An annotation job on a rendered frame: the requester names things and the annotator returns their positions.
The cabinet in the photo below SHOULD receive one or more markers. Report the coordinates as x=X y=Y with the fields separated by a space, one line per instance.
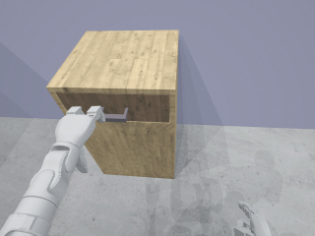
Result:
x=126 y=61

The robot left hand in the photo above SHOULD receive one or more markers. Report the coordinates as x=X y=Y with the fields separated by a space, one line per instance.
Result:
x=76 y=127

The robot right hand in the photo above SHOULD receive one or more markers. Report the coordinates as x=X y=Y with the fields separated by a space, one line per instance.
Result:
x=257 y=226

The drawer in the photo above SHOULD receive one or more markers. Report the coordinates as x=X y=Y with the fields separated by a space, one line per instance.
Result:
x=142 y=107

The handle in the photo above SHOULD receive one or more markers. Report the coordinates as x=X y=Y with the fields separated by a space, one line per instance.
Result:
x=119 y=118

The left robot forearm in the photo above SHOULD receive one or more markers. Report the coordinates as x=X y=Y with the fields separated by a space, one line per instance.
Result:
x=33 y=215

